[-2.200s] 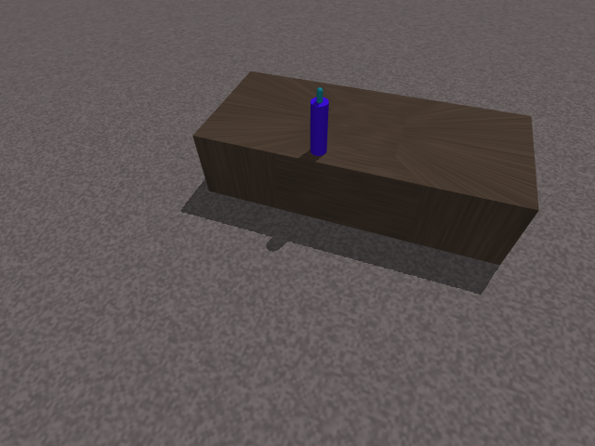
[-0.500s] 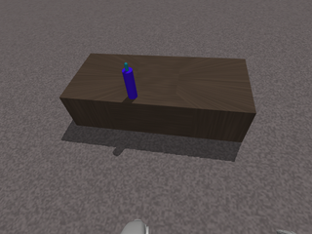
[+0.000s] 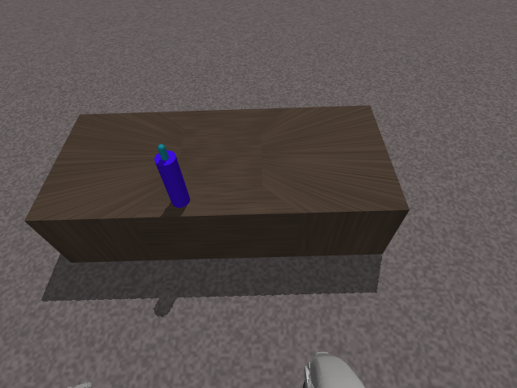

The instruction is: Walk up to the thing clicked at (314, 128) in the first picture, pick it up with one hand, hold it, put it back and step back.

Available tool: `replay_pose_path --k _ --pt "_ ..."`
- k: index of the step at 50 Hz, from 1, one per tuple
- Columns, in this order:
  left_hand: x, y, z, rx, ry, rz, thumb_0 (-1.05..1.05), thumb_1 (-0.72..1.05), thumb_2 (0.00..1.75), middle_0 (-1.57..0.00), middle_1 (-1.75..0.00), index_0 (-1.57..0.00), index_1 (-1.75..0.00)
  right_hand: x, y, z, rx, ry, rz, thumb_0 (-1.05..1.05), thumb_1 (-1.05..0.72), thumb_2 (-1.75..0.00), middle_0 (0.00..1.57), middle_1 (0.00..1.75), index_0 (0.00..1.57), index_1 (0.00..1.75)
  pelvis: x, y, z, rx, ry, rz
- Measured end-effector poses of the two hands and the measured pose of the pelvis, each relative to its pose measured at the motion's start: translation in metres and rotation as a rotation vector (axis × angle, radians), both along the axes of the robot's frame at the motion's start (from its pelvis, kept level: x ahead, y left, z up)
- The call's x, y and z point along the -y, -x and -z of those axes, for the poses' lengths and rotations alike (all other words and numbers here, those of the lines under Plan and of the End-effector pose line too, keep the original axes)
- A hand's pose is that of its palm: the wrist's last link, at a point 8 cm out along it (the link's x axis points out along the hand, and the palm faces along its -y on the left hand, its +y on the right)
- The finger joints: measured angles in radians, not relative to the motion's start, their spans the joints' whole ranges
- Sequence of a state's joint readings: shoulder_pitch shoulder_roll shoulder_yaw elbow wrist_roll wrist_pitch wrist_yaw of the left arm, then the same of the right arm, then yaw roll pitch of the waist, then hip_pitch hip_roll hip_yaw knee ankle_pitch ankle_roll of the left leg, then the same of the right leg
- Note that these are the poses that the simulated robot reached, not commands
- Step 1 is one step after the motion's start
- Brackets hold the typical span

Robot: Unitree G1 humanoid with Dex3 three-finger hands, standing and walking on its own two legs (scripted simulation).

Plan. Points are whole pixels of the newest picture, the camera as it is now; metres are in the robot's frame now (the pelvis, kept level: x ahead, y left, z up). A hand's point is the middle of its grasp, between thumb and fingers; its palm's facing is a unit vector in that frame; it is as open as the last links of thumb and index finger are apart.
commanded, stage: walk up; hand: left
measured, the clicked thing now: (171, 175) +0.78 +0.27 -0.30
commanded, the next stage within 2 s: none
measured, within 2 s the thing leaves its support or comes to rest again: neither
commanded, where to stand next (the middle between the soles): +0.40 +0.08 m, yaw -3 degrees
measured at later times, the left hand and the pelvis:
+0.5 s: hand (75, 364) +0.21 +0.34 -0.15, palm faces -0.06 -0.90 -0.43, open 7.4 cm; pelvis +0.17 +0.05 -0.02, yaw -1 degrees
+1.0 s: hand (103, 256) +0.42 +0.34 -0.15, palm faces -0.12 -0.90 -0.41, open 7.4 cm; pelvis +0.30 +0.09 -0.02, yaw -4 degrees
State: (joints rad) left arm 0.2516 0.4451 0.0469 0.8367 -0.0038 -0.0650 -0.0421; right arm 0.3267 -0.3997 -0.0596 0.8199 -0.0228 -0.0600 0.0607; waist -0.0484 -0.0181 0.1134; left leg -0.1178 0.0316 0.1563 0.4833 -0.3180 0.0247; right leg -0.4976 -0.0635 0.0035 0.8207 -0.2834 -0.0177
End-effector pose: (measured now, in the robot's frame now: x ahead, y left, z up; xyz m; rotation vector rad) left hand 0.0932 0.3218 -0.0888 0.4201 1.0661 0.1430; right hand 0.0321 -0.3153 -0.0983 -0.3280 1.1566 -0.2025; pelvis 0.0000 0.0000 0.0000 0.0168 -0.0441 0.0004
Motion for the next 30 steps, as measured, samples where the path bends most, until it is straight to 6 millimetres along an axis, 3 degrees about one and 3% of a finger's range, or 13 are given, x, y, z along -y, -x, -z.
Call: replay_pose_path --k 4,7,14,18,23,27,30 --pt "0.010 -0.046 0.000 0.024 -0.022 0.029 0.01 0.90 0.90 -0.20 -0.30 -0.20 -0.30 0.008 -0.019 0.022 -0.029 -0.024 0.027 0.01 -0.91 -0.90 0.20 0.31 0.21 0.30 0.006 -0.036 0.012 0.002 -0.007 0.009" --pt "0.016 -0.070 0.004 0.061 -0.037 0.016 0.01 0.90 0.90 -0.20 -0.30 -0.20 -0.30 0.011 -0.045 0.040 -0.045 -0.039 0.028 0.01 -0.91 -0.90 0.20 0.30 0.21 0.30 0.011 -0.060 0.022 0.016 0.022 0.012" --pt "0.015 -0.080 -0.007 0.032 -0.025 -0.036 0.01 0.90 0.90 -0.21 -0.30 -0.21 -0.30 -0.002 -0.122 0.029 0.001 -0.060 -0.026 0.01 -0.91 -0.90 0.20 0.30 0.20 0.30 0.002 -0.102 0.007 0.021 0.010 0.023" --pt "-0.004 -0.082 -0.007 -0.022 -0.030 -0.047 0.01 0.90 0.90 -0.21 -0.30 -0.21 -0.30 -0.008 -0.159 0.018 0.040 -0.040 -0.037 0.01 -0.91 -0.90 0.20 0.30 0.20 0.30 -0.013 -0.124 0.004 0.014 0.023 0.033" --pt "-0.043 -0.098 0.007 -0.057 -0.033 -0.060 0.01 0.90 0.90 -0.21 -0.30 -0.21 -0.30 -0.025 -0.196 0.008 0.038 0.007 -0.045 0.01 -0.91 -0.90 0.20 0.30 0.20 0.30 -0.040 -0.156 0.011 0.002 0.048 0.030" --pt "-0.082 -0.126 0.031 -0.086 -0.039 -0.059 0.01 0.90 0.90 -0.21 -0.30 -0.21 -0.30 -0.047 -0.219 0.004 0.062 0.059 -0.030 0.01 -0.91 -0.90 0.20 0.30 0.20 0.30 -0.067 -0.185 0.024 0.006 0.019 0.036" --pt "-0.094 -0.155 0.038 -0.106 -0.032 -0.047 0.01 0.90 0.90 -0.20 -0.30 -0.20 -0.30 -0.064 -0.222 -0.002 0.080 0.065 0.004 0.01 -0.91 -0.90 0.20 0.30 0.20 0.30 -0.082 -0.203 0.023 0.011 0.032 0.050"
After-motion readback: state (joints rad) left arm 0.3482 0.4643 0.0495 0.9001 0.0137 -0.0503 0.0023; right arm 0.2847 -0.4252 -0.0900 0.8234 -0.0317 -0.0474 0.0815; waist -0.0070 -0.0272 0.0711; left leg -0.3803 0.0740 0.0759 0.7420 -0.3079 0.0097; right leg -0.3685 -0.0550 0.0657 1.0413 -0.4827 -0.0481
